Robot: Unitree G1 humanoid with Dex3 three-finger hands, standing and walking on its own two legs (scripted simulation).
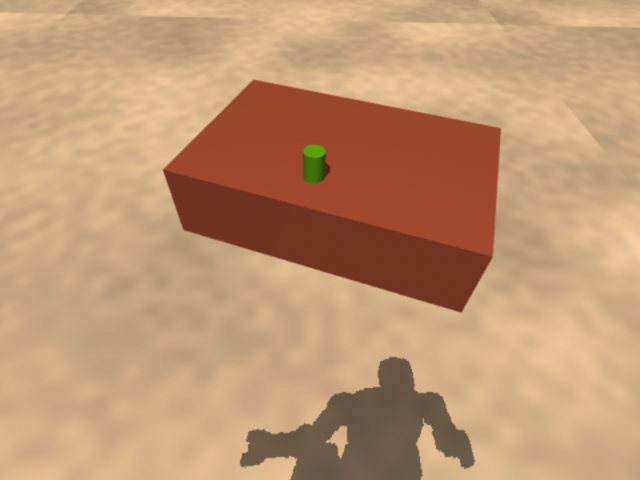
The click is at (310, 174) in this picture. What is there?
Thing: squat round
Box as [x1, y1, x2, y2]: [303, 145, 325, 182]
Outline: 309,145 305,147 303,150 303,175 305,180 309,182 319,182 323,179 324,176 325,150 323,147 319,145
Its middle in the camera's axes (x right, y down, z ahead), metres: -0.01 -0.25 +1.41
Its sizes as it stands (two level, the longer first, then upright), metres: 0.078 0.078 0.114
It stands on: a support 0.33 m high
